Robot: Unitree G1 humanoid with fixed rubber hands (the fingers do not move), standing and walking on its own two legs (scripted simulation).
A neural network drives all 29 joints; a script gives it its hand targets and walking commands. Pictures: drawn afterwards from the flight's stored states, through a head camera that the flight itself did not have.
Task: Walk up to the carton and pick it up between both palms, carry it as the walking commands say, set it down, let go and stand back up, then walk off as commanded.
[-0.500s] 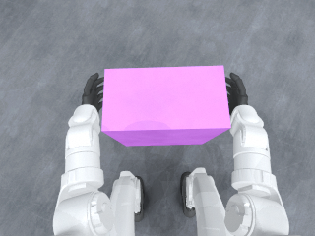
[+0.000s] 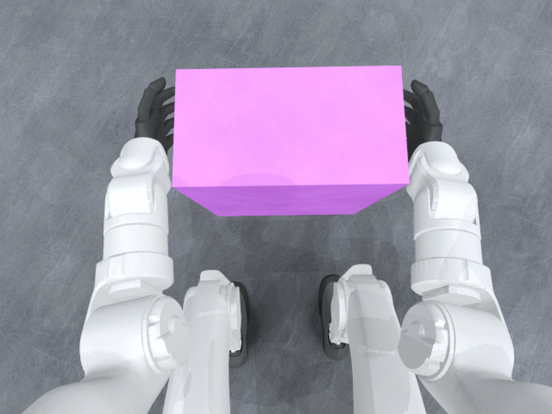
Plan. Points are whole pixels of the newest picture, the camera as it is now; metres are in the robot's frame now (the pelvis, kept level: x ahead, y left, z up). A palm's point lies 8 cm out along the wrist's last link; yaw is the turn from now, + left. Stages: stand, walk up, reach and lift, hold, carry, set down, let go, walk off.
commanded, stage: set down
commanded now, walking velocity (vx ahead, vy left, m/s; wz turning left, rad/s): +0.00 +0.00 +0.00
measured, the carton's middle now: (286, 159) +0.46 -0.01 -0.17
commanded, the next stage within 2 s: none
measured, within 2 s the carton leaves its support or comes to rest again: neither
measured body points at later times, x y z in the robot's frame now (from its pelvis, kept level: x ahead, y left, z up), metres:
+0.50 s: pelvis -0.01 +0.00 -0.07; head +0.31 +0.00 +0.25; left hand +0.51 +0.17 -0.19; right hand +0.49 -0.19 -0.19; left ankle +0.09 +0.12 -0.50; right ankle +0.10 -0.13 -0.50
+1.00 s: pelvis -0.02 +0.00 -0.13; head +0.33 +0.01 +0.15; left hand +0.53 +0.17 -0.28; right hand +0.51 -0.19 -0.27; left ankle +0.09 +0.12 -0.50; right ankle +0.10 -0.13 -0.50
